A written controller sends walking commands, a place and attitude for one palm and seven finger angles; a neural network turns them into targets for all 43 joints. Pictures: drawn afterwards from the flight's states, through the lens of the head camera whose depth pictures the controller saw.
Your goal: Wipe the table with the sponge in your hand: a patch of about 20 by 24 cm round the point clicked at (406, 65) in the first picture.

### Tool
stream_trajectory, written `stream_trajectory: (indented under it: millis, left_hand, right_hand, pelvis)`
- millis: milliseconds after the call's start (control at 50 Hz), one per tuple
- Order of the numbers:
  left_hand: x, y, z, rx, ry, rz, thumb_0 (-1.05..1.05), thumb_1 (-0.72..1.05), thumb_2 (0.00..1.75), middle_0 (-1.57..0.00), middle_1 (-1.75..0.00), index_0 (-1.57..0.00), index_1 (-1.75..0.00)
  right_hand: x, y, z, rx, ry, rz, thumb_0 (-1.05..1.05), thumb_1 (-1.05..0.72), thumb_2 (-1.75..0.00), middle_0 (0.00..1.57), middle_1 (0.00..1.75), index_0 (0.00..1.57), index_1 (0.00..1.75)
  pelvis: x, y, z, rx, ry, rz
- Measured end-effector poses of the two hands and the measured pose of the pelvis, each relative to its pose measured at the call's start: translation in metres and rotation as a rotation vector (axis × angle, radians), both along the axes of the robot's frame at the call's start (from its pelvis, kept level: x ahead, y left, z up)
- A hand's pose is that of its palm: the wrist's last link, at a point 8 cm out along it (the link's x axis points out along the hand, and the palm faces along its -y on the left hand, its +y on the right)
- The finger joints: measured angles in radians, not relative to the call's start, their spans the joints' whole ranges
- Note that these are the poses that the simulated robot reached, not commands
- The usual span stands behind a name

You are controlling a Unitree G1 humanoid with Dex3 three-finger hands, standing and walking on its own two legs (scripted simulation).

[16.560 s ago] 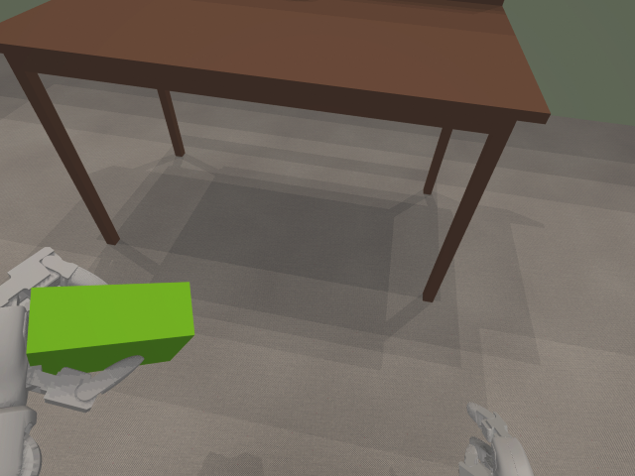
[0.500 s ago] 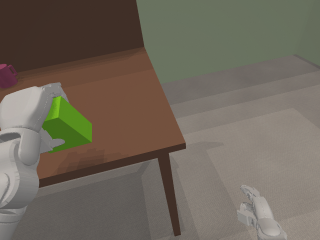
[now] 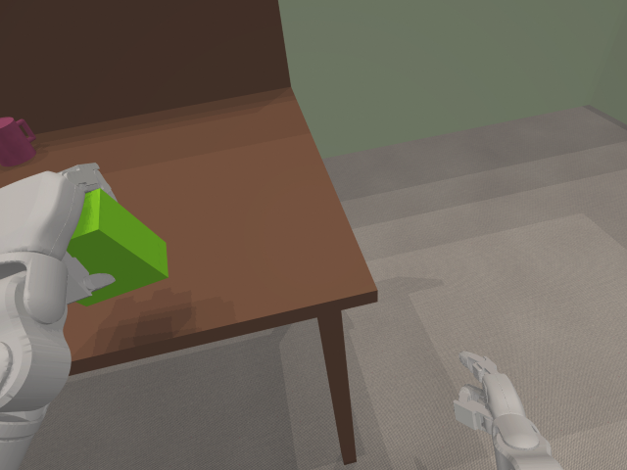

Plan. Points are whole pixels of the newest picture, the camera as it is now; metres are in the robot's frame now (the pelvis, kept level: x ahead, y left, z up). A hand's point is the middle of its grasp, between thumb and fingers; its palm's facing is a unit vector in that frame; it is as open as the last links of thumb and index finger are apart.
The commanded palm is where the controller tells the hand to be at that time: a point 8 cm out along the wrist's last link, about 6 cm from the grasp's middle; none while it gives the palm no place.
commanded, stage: move the sponge above the wiping area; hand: left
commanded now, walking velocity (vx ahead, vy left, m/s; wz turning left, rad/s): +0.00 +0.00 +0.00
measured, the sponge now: (105, 260) +0.25 +0.30 +0.19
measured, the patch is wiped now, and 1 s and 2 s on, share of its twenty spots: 0.00 0.00 0.00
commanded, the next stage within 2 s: none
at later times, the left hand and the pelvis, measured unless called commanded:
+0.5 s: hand (66, 249) +0.24 +0.32 +0.22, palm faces +0.23 +0.00 -0.97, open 9.7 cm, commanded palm +0.20 +0.32 +0.28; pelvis -0.01 +0.00 +0.00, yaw +1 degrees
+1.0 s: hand (64, 249) +0.25 +0.34 +0.20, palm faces +0.08 +0.05 -1.00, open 9.7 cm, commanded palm +0.22 +0.35 +0.27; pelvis +0.00 +0.00 +0.00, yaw +2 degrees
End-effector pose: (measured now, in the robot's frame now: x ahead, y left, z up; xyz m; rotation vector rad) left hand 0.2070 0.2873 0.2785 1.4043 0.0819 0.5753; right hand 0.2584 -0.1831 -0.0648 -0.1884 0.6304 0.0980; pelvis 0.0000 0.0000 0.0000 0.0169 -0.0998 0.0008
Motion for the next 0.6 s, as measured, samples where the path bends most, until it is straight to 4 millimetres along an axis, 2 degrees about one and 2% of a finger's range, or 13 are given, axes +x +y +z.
stream_trajectory:
  millis: [80,220,320,400,480,600]
  left_hand:
    - [-0.002,0.007,-0.006,-0.018,0.027,0.021,0.00,-0.45,1.02,-0.78,-1.35,-0.78,-1.35]
    - [-0.002,0.004,-0.020,-0.025,0.074,-0.011,0.00,-0.45,1.02,-0.78,-1.35,-0.78,-1.35]
    - [-0.001,0.001,-0.015,0.012,0.063,-0.027,0.00,-0.45,1.02,-0.78,-1.35,-0.78,-1.35]
    - [0.001,0.007,-0.009,0.034,0.060,0.003,0.00,-0.45,1.02,-0.78,-1.35,-0.78,-1.35]
    - [0.002,0.019,-0.011,0.037,0.097,0.055,0.00,-0.45,1.02,-0.78,-1.35,-0.78,-1.35]
    - [0.007,0.030,-0.029,0.020,0.198,0.090,0.00,-0.45,1.02,-0.77,-1.35,-0.78,-1.35]
  right_hand:
    - [-0.001,0.004,-0.001,0.000,0.007,0.003,0.01,-0.91,-0.90,0.21,0.30,0.20,0.30]
    - [-0.004,0.007,-0.003,-0.025,0.016,0.011,0.01,-0.91,-0.90,0.21,0.30,0.20,0.30]
    - [-0.007,0.009,-0.003,-0.028,0.017,0.014,0.02,-0.91,-0.90,0.21,0.30,0.20,0.30]
    - [-0.010,0.009,-0.003,-0.019,0.018,0.012,0.02,-0.91,-0.90,0.21,0.30,0.20,0.30]
    - [-0.015,0.005,-0.004,-0.017,0.025,0.004,0.01,-0.91,-0.90,0.21,0.30,0.20,0.30]
    - [-0.026,-0.009,-0.011,-0.048,0.043,-0.013,0.01,-0.91,-0.90,0.21,0.30,0.21,0.30]
  pelvis:
    - [0.000,0.003,0.000,-0.001,0.003,0.004]
    - [-0.002,0.006,0.001,-0.003,-0.002,0.013]
    - [-0.005,0.006,0.001,-0.003,-0.006,0.012]
    - [-0.007,0.005,0.001,-0.002,-0.005,0.011]
    - [-0.010,0.003,0.001,-0.002,0.000,0.012]
    - [-0.013,-0.001,0.000,-0.004,0.005,0.023]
